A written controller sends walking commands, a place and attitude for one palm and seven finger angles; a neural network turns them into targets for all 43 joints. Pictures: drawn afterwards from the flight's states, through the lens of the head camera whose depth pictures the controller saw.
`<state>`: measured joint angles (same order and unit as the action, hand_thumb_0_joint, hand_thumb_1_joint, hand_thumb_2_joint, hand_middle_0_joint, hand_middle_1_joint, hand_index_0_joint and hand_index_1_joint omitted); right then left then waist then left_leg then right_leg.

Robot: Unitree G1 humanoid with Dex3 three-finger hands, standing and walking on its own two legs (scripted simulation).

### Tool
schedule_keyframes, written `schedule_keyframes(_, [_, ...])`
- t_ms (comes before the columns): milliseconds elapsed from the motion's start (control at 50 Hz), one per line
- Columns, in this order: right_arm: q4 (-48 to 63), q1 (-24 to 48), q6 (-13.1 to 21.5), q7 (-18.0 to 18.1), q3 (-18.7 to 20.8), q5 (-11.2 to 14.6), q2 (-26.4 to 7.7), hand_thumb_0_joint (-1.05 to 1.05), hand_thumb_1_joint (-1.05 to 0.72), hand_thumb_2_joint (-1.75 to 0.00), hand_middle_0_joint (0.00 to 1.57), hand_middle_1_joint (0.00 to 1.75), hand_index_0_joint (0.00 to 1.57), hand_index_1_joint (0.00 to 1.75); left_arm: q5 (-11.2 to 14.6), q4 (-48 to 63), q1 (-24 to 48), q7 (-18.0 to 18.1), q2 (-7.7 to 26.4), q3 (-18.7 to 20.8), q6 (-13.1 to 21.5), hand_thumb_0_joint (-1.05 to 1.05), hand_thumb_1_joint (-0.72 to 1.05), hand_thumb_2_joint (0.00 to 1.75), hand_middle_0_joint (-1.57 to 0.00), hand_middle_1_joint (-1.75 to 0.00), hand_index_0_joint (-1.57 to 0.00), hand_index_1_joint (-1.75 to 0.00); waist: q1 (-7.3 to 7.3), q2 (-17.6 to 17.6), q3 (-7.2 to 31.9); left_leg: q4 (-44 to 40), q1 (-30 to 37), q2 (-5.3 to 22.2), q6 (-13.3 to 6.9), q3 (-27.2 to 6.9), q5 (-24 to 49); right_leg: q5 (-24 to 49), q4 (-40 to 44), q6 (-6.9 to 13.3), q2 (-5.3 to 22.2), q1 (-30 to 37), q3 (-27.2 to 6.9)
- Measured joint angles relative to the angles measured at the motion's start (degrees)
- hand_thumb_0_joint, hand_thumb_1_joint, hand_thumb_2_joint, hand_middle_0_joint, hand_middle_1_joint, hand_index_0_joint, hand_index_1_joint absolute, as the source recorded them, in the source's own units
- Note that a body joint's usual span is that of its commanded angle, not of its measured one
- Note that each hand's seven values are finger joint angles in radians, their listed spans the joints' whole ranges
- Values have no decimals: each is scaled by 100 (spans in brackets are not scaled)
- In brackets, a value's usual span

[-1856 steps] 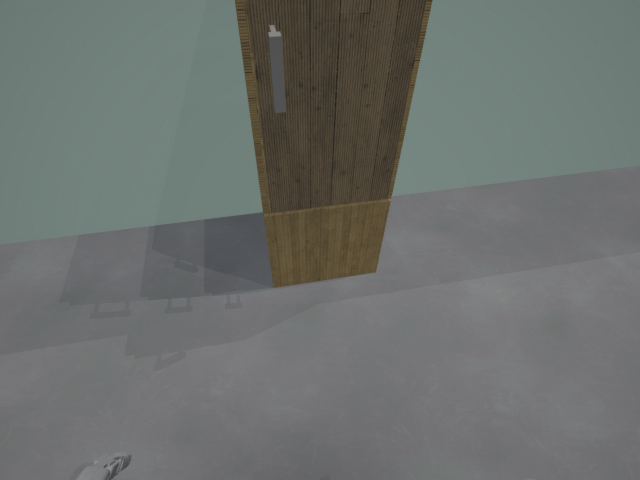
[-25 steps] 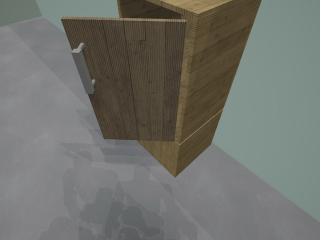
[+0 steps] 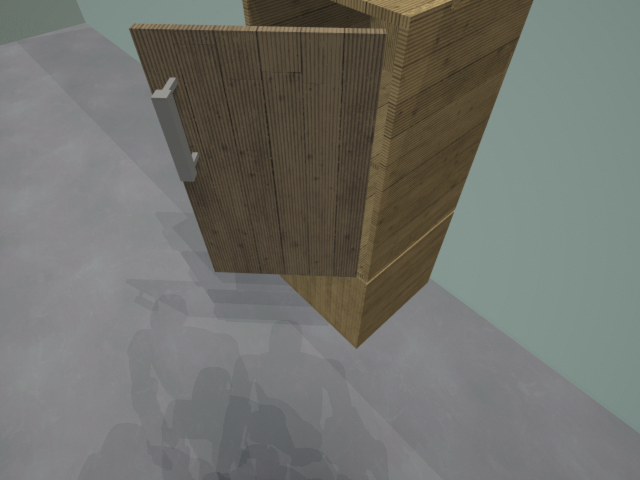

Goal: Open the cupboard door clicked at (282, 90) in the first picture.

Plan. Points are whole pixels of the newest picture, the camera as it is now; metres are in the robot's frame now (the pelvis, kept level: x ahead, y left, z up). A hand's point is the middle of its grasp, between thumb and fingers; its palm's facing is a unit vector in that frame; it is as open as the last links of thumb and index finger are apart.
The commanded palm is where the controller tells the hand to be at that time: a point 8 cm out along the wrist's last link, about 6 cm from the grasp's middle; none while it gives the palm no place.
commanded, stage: look again from close up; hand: left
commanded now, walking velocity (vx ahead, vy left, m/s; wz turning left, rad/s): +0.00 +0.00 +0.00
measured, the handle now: (180, 131) +0.61 +0.26 +0.10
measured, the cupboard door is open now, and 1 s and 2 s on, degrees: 44 44 44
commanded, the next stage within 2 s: shuffle to correct the standing spot in 0.32 s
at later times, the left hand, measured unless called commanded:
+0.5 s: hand out of the picture +0.00 +0.20 -0.17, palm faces +0.00 -0.98 -0.21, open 7.3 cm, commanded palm none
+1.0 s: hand out of the picture +0.13 +0.21 -0.16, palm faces +0.00 -0.98 -0.22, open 7.3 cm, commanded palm none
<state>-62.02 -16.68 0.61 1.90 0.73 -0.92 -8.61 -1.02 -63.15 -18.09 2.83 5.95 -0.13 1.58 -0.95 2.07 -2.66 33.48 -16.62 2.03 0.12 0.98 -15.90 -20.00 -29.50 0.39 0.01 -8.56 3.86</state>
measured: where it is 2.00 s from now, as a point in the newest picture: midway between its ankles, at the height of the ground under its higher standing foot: outside the picture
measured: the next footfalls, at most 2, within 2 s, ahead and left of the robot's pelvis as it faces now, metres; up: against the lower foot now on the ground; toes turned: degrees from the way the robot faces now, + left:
right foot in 1.02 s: +0.08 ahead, -0.07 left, +0.00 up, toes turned -2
left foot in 1.32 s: +0.07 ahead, +0.16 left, +0.00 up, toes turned +3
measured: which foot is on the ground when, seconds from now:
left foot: down 0.00-1.00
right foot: down 0.00-0.74, up 0.76-1.00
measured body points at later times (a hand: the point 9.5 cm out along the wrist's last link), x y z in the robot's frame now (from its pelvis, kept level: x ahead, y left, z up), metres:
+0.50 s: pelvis -0.01 +0.02 +0.00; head +0.01 +0.02 +0.45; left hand +0.00 +0.25 -0.16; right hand +0.01 -0.21 -0.15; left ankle +0.02 +0.12 -0.73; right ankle -0.05 -0.11 -0.73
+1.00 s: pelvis +0.06 +0.04 +0.00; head +0.10 +0.03 +0.45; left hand +0.13 +0.27 -0.15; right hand +0.02 -0.17 -0.16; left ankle +0.02 +0.12 -0.73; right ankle +0.09 -0.08 -0.72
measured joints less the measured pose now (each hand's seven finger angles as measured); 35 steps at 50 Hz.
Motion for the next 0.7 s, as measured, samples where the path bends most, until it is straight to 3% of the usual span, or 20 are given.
schedule_keyframes(100, [51,21,6,26,-23,0,-72,3,-94,-90,20,30,20,30,-6,118,64,-11,130,32,-60,0,91,90,-20,-30,-20,-29,71,-47,131,1,58,-119,-107,91,-26,-61,-116,-99,134,-8,-74])
schedule_keyframes(340, [116,166,23,-36,-70,3,-108,2,-93,-90,20,30,20,30,-22,231,169,-80,447,44,-120,0,91,90,-20,-30,-20,-29,93,-230,144,-380,89,-243,-197,211,236,114,38,-183,261,-111,-177])
schedule_keyframes(520, [47,175,-2,-76,-87,5,-103,1,-92,-90,20,30,20,30,-43,163,71,-122,451,27,-137,0,91,90,-20,-30,-20,-29,127,-278,118,-386,89,-246,-197,217,233,103,38,-167,264,-115,-182])
schedule_keyframes(700, [73,-74,-80,-162,-31,-38,-112,1,-91,-90,20,30,20,30,-76,145,-337,-170,371,127,-130,0,91,90,-20,-30,-20,-29,209,-337,197,264,-29,-258,-256,242,-343,-315,-288,-233,318,-66,-169])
